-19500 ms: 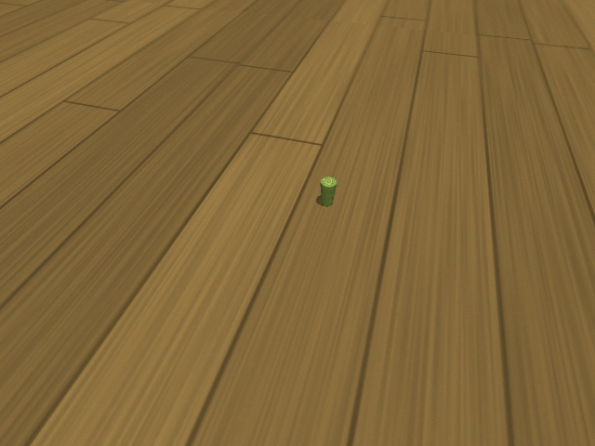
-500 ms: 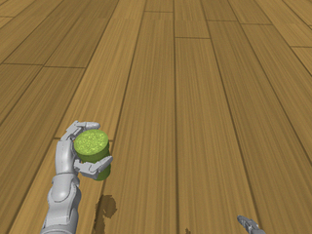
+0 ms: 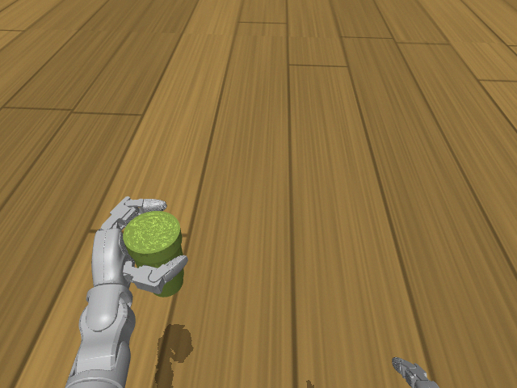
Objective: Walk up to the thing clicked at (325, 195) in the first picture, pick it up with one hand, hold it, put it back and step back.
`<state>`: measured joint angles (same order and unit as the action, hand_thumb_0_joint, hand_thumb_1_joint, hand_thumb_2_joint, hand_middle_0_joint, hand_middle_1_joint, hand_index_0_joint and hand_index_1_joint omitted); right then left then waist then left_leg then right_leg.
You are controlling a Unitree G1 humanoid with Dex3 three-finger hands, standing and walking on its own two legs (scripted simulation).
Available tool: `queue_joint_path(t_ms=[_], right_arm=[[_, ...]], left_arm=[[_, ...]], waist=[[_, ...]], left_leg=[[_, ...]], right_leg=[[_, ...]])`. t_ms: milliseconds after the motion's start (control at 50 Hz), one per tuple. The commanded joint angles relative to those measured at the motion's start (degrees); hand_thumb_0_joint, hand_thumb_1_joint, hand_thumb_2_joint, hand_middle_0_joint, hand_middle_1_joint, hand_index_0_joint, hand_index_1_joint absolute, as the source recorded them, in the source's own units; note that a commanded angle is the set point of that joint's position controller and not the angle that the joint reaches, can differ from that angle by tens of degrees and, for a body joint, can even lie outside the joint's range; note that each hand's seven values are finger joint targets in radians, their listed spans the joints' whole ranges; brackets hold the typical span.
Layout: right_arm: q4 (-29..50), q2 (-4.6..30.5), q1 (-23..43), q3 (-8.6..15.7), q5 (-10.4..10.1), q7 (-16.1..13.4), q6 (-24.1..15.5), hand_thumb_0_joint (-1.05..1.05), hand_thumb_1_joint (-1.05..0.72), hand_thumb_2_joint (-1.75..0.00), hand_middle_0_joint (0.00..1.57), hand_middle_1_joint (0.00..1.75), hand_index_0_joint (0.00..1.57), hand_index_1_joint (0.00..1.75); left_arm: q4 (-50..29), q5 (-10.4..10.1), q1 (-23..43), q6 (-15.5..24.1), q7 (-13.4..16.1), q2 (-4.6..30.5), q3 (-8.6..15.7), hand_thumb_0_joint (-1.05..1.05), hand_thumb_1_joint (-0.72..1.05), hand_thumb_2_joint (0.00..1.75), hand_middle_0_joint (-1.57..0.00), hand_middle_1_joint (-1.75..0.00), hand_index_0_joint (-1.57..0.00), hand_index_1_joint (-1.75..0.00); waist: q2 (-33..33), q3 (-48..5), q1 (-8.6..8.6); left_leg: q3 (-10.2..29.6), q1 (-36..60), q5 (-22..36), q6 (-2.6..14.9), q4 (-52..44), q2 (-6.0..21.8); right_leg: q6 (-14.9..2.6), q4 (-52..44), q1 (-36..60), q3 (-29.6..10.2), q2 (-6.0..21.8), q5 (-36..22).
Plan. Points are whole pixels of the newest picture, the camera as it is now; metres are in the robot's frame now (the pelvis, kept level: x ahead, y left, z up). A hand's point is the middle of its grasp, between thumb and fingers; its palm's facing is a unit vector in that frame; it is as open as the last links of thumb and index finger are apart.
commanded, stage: crouch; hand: left
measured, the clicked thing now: (160, 259) +0.33 +0.17 +0.03
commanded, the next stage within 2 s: none
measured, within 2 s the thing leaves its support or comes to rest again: neither
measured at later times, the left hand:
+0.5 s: hand (164, 275) +0.33 +0.18 -0.04, palm faces +0.21 -0.98 +0.01, open 10.7 cm
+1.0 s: hand (179, 313) +0.36 +0.20 -0.30, palm faces +0.23 -0.97 -0.02, open 10.7 cm
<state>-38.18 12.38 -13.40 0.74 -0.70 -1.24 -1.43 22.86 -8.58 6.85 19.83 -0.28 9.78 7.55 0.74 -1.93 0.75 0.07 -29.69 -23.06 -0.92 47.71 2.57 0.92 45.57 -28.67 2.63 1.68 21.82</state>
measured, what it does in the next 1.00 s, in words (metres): lowers itself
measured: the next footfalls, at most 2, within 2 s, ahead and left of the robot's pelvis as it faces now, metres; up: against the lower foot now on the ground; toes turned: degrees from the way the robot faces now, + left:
none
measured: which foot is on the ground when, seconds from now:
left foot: down 0.00-1.00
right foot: down 0.00-1.00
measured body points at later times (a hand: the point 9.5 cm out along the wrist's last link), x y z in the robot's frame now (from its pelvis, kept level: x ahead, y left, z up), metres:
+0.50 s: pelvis -0.02 +0.00 -0.06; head +0.07 +0.01 +0.38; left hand +0.32 +0.23 -0.04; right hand +0.11 -0.26 -0.16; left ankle +0.01 +0.13 -0.70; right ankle +0.01 -0.13 -0.70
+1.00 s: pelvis -0.06 +0.00 -0.26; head +0.13 +0.03 +0.14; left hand +0.34 +0.26 -0.29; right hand +0.07 -0.26 -0.40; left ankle +0.01 +0.13 -0.70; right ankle +0.01 -0.13 -0.70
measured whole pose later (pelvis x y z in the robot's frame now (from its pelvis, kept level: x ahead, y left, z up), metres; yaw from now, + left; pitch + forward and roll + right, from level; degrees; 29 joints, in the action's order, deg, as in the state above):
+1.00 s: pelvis -0.06 +0.00 -0.26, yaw -2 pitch +34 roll -3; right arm -41.1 14.6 -5.4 0.3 4.8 4.8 -1.4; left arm 56.8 -6.8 30.8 46.4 -4.2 16.1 22.4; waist -0.7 -10.5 4.0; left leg 4.0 -106.3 -39.8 -1.4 112.4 2.4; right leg 0.2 110.1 -104.9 2.5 2.2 38.6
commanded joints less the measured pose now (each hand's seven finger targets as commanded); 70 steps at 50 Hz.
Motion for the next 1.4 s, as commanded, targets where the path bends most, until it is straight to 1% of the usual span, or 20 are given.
queue_joint_path(t_ms=[0, 40, 200, 360, 440, 540, 620, 640, 720, 760, 800, 820, 860, 880, 920, 960, 1040, 1080, 1220, 1380], right_arm=[[7.2, 7.6, 2.5, 2.7, 0.2, -0.1, -2.6, 0.0, -0.92, -0.91, 0.2, 0.3, 0.2, 0.3], [7.5, 7.6, 2.3, 2.7, 0.3, -0.1, -2.5, 0.0, -0.92, -0.91, 0.2, 0.3, 0.2, 0.3], [6.4, 7.3, 1.9, 2.9, 0.9, 0.3, -2.8, 0.0, -0.88, -0.9, 0.2, 0.3, 0.2, 0.3], [5.9, 8.0, 1.6, 4.0, 2.2, 2.0, -3.3, 0.0, -0.89, -0.9, 0.2, 0.3, 0.2, 0.3], [6.3, 8.6, 1.5, 4.1, 2.6, 2.9, -3.5, 0.0, -0.89, -0.9, 0.2, 0.3, 0.2, 0.3], [6.1, 10.2, 1.4, 3.9, 3.0, 3.6, -3.4, 0.0, -0.89, -0.9, 0.2, 0.3, 0.2, 0.3], [5.8, 11.2, 1.9, 3.9, 3.6, 4.1, -3.0, 0.0, -0.9, -0.91, 0.2, 0.3, 0.2, 0.3], [5.6, 11.6, 1.4, 4.0, 3.5, 4.2, -2.7, 0.0, -0.9, -0.91, 0.2, 0.3, 0.2, 0.3], [3.9, 11.9, 1.0, 4.1, 4.0, 4.5, -2.1, 0.0, -0.91, -0.91, 0.2, 0.3, 0.2, 0.3], [2.2, 12.4, 0.2, 4.1, 4.3, 4.8, -1.7, 0.0, -0.91, -0.91, 0.2, 0.3, 0.2, 0.3], [2.1, 12.6, 0.6, 4.0, 4.6, 5.2, -1.5, 0.0, -0.91, -0.91, 0.2, 0.3, 0.2, 0.3], [1.6, 12.8, 0.9, 3.9, 4.8, 5.2, -1.3, 0.0, -0.91, -0.91, 0.2, 0.3, 0.2, 0.3], [1.0, 12.9, 0.9, 3.6, 5.1, 5.5, -1.3, 0.0, -0.91, -0.91, 0.2, 0.3, 0.2, 0.3], [0.8, 12.9, 1.5, 3.6, 5.3, 5.6, -1.2, 0.0, -0.91, -0.91, 0.2, 0.3, 0.2, 0.3], [0.6, 12.6, 1.3, 3.2, 5.8, 5.8, -1.1, 0.0, -0.91, -0.91, 0.2, 0.3, 0.2, 0.3], [0.0, 12.8, 1.5, 2.9, 6.2, 5.8, -1.0, 0.0, -0.91, -0.91, 0.2, 0.3, 0.2, 0.3], [-0.6, 13.7, 1.5, 2.3, 7.1, 6.0, -0.7, 0.0, -0.92, -0.91, 0.2, 0.3, 0.2, 0.3], [-1.2, 14.1, 1.2, 1.9, 7.4, 6.1, -0.3, 0.0, -0.93, -0.92, 0.2, 0.3, 0.2, 0.3], [-1.0, 15.2, 2.0, 0.5, 8.3, 6.4, 0.6, 0.0, -0.92, -0.91, 0.2, 0.3, 0.2, 0.3], [-0.3, 16.8, 2.6, -1.4, 8.8, 6.4, 1.0, 0.0, -0.91, -0.91, 0.2, 0.3, 0.2, 0.3]], left_arm=[[-11.9, -0.6, 13.9, 4.1, -0.4, 5.5, 1.5, 0.0, 0.11, 1.17, -1.22, -1.35, -1.24, -1.35], [-13.9, -0.2, 14.7, 4.4, -0.3, 6.0, 0.9, 0.0, 0.12, 1.21, -1.25, -1.37, -1.26, -1.38], [-7.6, -0.1, 14.7, 6.3, 1.5, 5.1, 3.5, 0.0, 0.13, 1.17, -1.23, -1.33, -1.24, -1.32], [2.7, 0.9, 20.0, 14.8, 0.8, 5.6, 5.6, 0.0, 0.09, 1.18, -1.24, -1.35, -1.26, -1.35], [8.5, 0.8, 22.6, 20.5, -0.1, 8.0, 8.3, 0.0, 0.07, 1.17, -1.26, -1.36, -1.27, -1.36], [11.8, 1.0, 29.1, 26.0, -1.8, 10.8, 8.8, 0.0, 0.08, 1.18, -1.25, -1.35, -1.26, -1.35], [13.2, 0.4, 32.3, 27.5, -2.6, 11.9, 10.1, 0.0, 0.1, 1.17, -1.23, -1.32, -1.23, -1.33], [15.6, 0.1, 30.6, 27.2, -2.2, 12.3, 11.8, 0.0, 0.12, 1.17, -1.24, -1.33, -1.25, -1.33], [17.5, 0.3, 31.3, 27.7, -2.3, 12.4, 12.0, 0.0, 0.17, 1.2, -1.24, -1.34, -1.25, -1.34], [19.0, 0.9, 30.5, 28.1, -3.0, 16.1, 15.3, 0.0, 0.19, 1.22, -1.25, -1.35, -1.26, -1.36], [17.6, 0.9, 33.5, 29.1, -4.3, 13.5, 12.9, 0.0, 0.2, 1.23, -1.25, -1.36, -1.26, -1.36], [19.6, 0.9, 33.9, 29.3, -4.2, 15.8, 15.8, 0.0, 0.2, 1.24, -1.24, -1.35, -1.25, -1.36], [20.8, 0.9, 36.3, 29.9, -4.6, 13.7, 14.1, 0.0, 0.21, 1.25, -1.24, -1.36, -1.25, -1.37], [21.7, 0.5, 36.9, 30.4, -4.4, 15.3, 16.5, 0.0, 0.2, 1.25, -1.23, -1.36, -1.24, -1.36], [22.8, 1.1, 40.3, 31.2, -4.4, 14.3, 14.8, 0.0, 0.15, 1.25, -1.24, -1.36, -1.24, -1.37], [25.8, 2.1, 41.4, 31.7, -4.1, 17.8, 17.1, 0.0, 0.16, 1.26, -1.22, -1.36, -1.23, -1.37], [25.2, 2.9, 48.2, 33.0, -4.2, 20.4, 17.8, 0.0, 0.13, 1.27, -1.24, -1.37, -1.24, -1.39], [28.8, 3.4, 47.8, 32.9, -4.0, 22.9, 20.2, 0.0, 0.12, 1.29, -1.23, -1.37, -1.23, -1.39], [33.5, 4.6, 49.4, 32.1, -4.4, 26.9, 23.3, 0.0, 0.11, 1.28, -1.23, -1.36, -1.23, -1.38], [33.8, 3.7, 50.8, 31.1, -6.3, 29.1, 24.3, 0.0, 0.16, 1.25, -1.19, -1.34, -1.2, -1.34]], waist=[[-1.2, -11.7, 0.52], [1.0, -14.5, 0.5], [-2.1, -11.7, 0.89], [-1.9, -14.0, 2.17], [-0.6, -21.2, 2.05], [2.2, -30.0, 3.05], [4.4, -35.0, 2.37], [3.4, -36.5, 1.97], [0.3, -39.7, 3.14], [0.1, -41.1, 2.21], [2.6, -43.2, 3.38], [2.6, -42.9, 2.75], [3.3, -41.9, 4.23], [3.0, -41.6, 3.43], [3.8, -41.9, 4.89], [2.5, -40.8, 4.95], [6.9, -44.6, 5.4], [6.9, -44.4, 5.18], [6.3, -39.6, 6.4], [6.9, -37.1, 8.18]], left_leg=[[0.2, 4.8, 9.8, 0.97, -8.0, -1.6], [-0.2, 5.7, 11.3, 0.76, -7.4, -1.8], [0.2, 0.0, 8.3, 1.21, -4.8, -1.7], [0.9, -11.3, 3.0, 1.21, 5.1, -1.9], [1.1, -20.7, 0.7, 1.25, 14.6, -2.3], [2.2, -29.6, -0.5, 1.2, 25.0, -2.2], [2.7, -35.0, -2.2, 0.76, 30.5, -2.1], [3.0, -35.9, -0.7, 0.81, 31.9, -2.0], [2.3, -44.2, 0.2, 1.63, 39.4, -2.2], [2.0, -47.5, 2.7, 2.0, 42.9, -2.3], [2.9, -45.9, 4.9, 1.69, 45.3, -2.3], [2.6, -47.9, 4.2, 1.78, 47.0, -2.3], [3.3, -49.2, 3.2, 1.42, 48.8, -2.1], [3.1, -51.2, 1.3, 1.41, 49.9, -2.0], [2.9, -54.3, -2.3, 1.27, 52.1, -2.0], [2.4, -58.8, -5.4, 1.29, 54.5, -2.0], [2.1, -58.5, -5.6, 0.92, 58.5, -2.0], [1.9, -59.9, -5.1, 1.01, 60.7, -1.9], [1.4, -70.3, -13.1, 1.46, 65.7, -2.2], [2.4, -75.7, -14.5, 1.64, 70.9, -2.0]], right_leg=[[-1.42, -6.5, 4.8, 0.4, -2.0, -11.1], [-1.55, -6.3, 6.0, 0.0, -1.8, -12.5], [-1.35, -4.1, 1.3, 0.0, -1.7, -10.3], [-1.81, 6.1, -11.8, -0.5, -1.6, -5.3], [-1.95, 15.1, -20.3, -1.2, -1.4, -2.7], [-2.38, 25.3, -31.5, -1.9, -1.6, -0.3], [-2.62, 31.5, -38.0, -2.2, -1.6, 2.5], [-2.66, 33.3, -38.9, -1.7, -1.7, 1.6], [-2.14, 37.7, -40.8, -2.6, -1.8, -0.3], [-2.07, 40.9, -42.1, -3.0, -1.8, -2.9], [-2.84, 45.7, -49.0, -0.9, -2.1, -3.5], [-2.7, 46.5, -49.6, -1.2, -2.1, -2.9], [-3.1, 50.0, -55.0, 0.2, -2.2, -1.4], [-3.02, 50.9, -56.1, -0.1, -2.2, 0.4], [-3.06, 52.7, -58.4, 0.0, -2.1, 3.2], [-2.8, 54.3, -59.3, -0.2, -2.0, 5.7], [-3.07, 59.7, -64.2, 1.1, -2.0, 5.9], [-2.96, 62.0, -65.9, 1.4, -1.9, 5.6], [-2.43, 66.4, -70.3, 3.0, -2.3, 11.3], [-2.17, 71.3, -73.8, 4.5, -2.8, 11.6]])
